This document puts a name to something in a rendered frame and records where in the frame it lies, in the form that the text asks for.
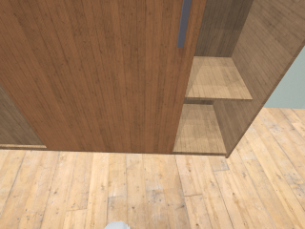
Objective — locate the wardrobe door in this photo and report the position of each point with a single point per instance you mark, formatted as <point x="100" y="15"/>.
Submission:
<point x="14" y="127"/>
<point x="99" y="75"/>

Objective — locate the handle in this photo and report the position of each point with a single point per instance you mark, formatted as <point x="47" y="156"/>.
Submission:
<point x="186" y="6"/>

